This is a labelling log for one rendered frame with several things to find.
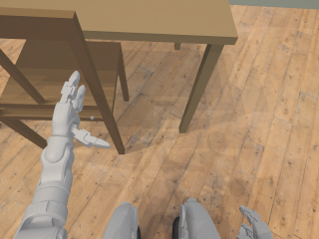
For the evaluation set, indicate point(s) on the robot left thigh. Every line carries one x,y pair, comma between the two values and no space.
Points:
124,221

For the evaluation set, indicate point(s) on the table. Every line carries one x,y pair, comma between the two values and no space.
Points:
168,21

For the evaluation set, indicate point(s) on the left robot forearm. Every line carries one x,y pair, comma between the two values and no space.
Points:
49,204

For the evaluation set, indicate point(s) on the left robot upper arm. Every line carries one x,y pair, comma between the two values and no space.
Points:
52,232

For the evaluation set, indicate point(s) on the left robot hand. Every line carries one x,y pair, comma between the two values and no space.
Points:
66,112

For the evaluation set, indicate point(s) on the chair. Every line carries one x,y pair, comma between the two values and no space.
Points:
54,49

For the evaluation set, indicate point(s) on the right robot hand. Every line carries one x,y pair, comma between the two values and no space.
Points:
259,229

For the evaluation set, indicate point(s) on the right robot shin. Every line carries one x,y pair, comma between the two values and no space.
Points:
183,233

